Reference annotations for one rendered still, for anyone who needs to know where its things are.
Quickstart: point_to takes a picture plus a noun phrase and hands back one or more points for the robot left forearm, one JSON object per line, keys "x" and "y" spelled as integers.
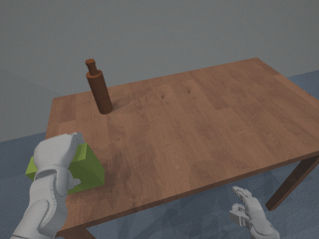
{"x": 47, "y": 211}

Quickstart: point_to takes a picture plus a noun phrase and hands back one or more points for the table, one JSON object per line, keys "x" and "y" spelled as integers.
{"x": 174, "y": 136}

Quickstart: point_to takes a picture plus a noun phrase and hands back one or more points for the left robot hand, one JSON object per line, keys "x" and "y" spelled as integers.
{"x": 59, "y": 150}

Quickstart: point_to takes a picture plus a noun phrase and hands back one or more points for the robot right forearm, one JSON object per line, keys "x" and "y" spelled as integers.
{"x": 260, "y": 228}

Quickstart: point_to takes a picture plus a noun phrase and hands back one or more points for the sponge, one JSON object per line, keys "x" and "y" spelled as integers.
{"x": 84, "y": 166}

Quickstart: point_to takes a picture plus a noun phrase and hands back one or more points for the right robot hand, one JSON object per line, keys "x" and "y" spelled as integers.
{"x": 241, "y": 215}

